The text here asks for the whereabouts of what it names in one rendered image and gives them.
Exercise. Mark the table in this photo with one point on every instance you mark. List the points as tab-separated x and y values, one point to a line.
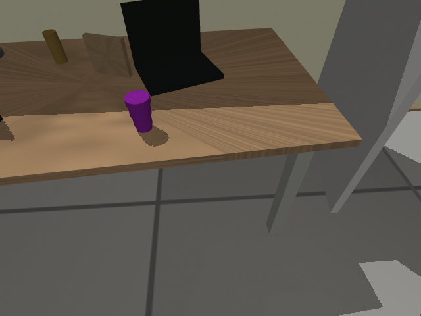
66	120

